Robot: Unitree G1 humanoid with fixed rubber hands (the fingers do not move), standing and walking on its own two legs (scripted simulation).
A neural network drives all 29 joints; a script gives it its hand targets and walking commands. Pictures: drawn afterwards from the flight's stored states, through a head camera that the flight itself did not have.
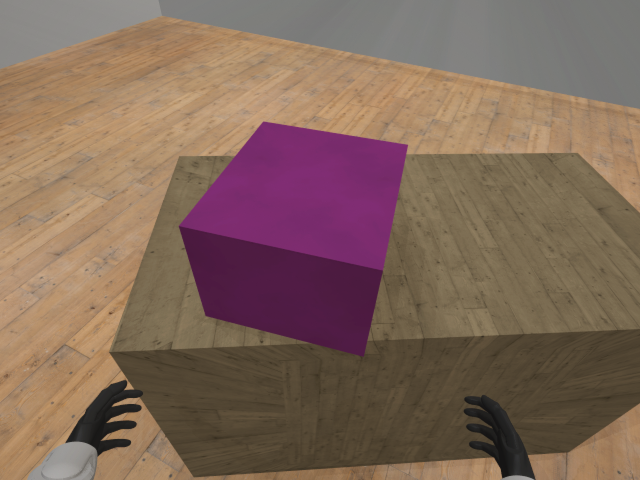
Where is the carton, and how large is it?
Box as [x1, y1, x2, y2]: [179, 121, 407, 356]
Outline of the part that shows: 263,121 179,225 205,315 363,356 382,272 407,145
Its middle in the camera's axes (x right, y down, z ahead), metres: -0.02 -0.02 +0.67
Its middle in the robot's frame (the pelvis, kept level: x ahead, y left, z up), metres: +0.52 +0.02 +0.02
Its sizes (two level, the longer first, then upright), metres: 0.311 0.274 0.206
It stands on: a pedestal, 0.68 m high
